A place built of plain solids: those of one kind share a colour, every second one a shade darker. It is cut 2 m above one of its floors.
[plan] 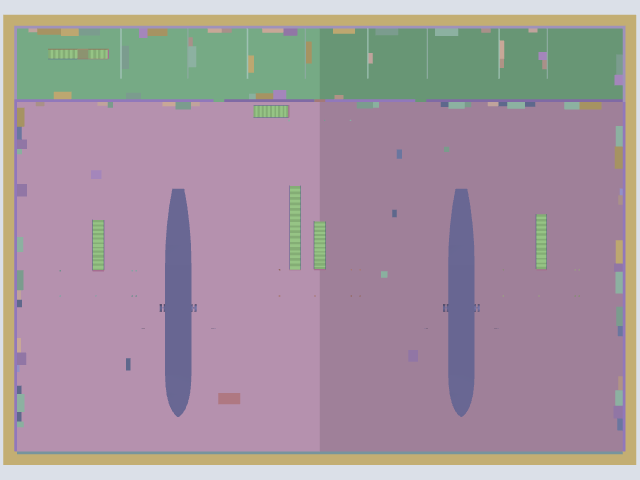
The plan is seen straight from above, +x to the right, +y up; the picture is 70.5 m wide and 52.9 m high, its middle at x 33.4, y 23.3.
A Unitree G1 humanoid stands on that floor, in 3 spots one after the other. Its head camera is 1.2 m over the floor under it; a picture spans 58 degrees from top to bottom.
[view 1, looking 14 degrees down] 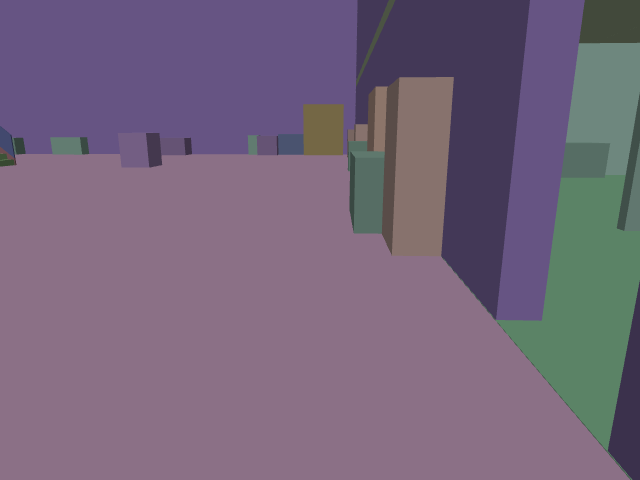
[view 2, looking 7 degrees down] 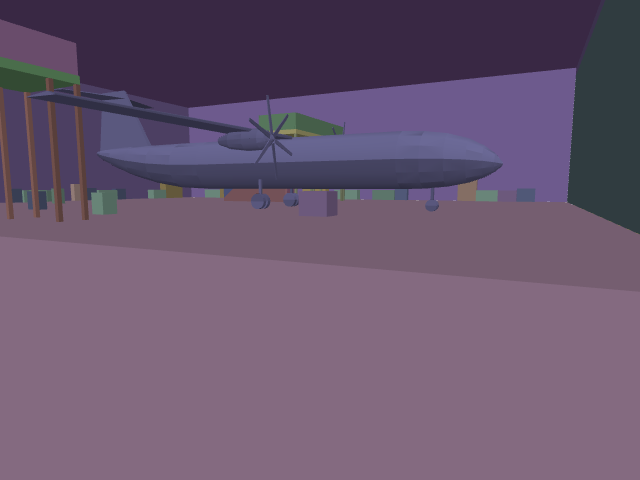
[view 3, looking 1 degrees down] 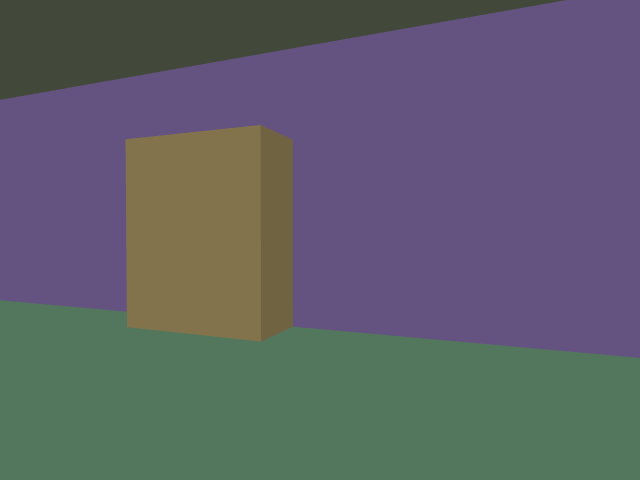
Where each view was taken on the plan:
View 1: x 24.32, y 37.46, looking -178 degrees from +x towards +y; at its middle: floor_bay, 4.96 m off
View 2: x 27.38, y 2.50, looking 26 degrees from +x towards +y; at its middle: floor_bay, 9.85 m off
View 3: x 1.70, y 43.77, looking -68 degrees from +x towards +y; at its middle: wall_bay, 5.34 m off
